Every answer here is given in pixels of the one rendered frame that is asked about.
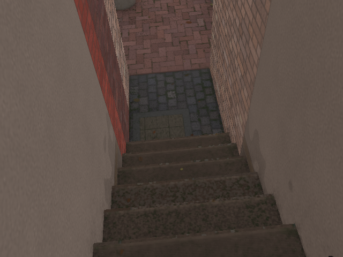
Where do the stairs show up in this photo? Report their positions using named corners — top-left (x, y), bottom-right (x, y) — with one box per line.
top-left (93, 134), bottom-right (306, 257)

